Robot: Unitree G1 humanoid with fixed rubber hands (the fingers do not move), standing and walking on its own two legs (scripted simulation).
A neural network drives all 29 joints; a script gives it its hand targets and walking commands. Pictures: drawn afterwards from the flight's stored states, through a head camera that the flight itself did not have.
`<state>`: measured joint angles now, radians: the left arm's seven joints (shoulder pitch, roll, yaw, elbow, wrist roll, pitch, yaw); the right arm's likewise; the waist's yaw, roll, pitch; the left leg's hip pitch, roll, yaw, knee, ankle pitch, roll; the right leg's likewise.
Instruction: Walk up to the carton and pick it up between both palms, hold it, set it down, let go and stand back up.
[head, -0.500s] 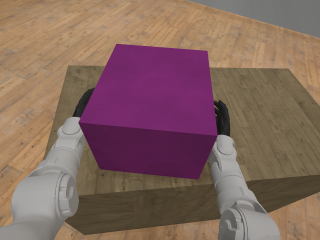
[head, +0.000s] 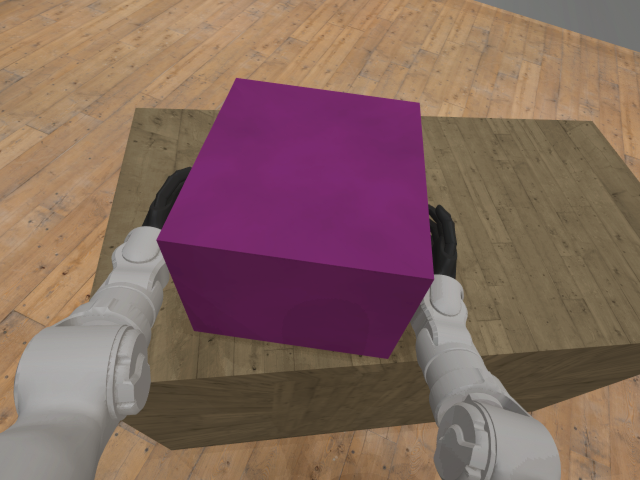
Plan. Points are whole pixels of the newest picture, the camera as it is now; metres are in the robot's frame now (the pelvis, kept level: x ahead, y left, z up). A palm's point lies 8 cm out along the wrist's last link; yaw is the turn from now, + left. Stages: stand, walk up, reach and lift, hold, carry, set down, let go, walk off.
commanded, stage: set down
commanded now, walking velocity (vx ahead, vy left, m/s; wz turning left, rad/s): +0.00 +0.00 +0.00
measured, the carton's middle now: (309, 213) +0.47 -0.01 +0.03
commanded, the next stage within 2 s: none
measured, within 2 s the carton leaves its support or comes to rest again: rests again in 0.80 s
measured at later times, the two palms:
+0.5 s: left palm (164, 229) +0.44 +0.18 +0.03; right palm (435, 278) +0.37 -0.18 +0.02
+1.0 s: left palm (148, 234) +0.43 +0.20 +0.03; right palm (426, 272) +0.38 -0.17 +0.02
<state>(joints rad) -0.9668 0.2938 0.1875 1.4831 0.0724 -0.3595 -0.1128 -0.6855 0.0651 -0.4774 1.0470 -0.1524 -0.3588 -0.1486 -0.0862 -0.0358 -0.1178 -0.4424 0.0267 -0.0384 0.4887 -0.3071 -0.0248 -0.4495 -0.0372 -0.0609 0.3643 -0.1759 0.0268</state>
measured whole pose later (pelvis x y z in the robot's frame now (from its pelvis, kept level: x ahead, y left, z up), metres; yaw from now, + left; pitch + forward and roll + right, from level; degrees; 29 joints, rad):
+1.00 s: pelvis -0.03 +0.02 -0.01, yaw -1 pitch +24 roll -4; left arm -1.05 0.32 -0.06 1.58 -0.19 -0.39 -0.04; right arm -0.87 -0.06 -0.31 1.30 -0.04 -0.36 -0.18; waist -0.09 0.03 -0.23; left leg -0.72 0.03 -0.04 0.62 -0.31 -0.01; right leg -0.68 -0.04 -0.06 0.40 -0.13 0.03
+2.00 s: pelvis -0.07 +0.01 -0.02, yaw -1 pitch +17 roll -3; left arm -1.07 0.46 -0.24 1.48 -0.41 -0.25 -0.11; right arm -0.86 -0.14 -0.13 1.22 0.19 -0.23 -0.19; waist -0.09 0.02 -0.20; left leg -0.70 0.03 -0.04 0.71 -0.31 0.01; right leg -0.68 -0.04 -0.06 0.52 -0.13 0.03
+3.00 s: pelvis -0.07 +0.00 -0.01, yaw +0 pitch +3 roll -3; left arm -0.64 0.49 -0.12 1.10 -0.41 -0.12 -0.17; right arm -0.34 -0.14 0.06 0.74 0.23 -0.13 -0.25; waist -0.09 0.01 -0.07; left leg -0.40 0.03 -0.04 0.67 -0.33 0.00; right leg -0.39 -0.04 -0.06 0.52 -0.18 0.03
